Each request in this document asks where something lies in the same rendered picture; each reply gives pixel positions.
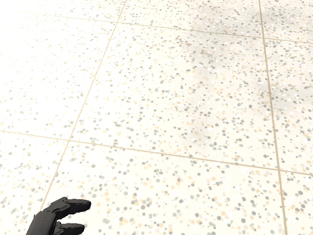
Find robot left hand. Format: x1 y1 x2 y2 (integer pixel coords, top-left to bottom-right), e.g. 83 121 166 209
25 197 91 235

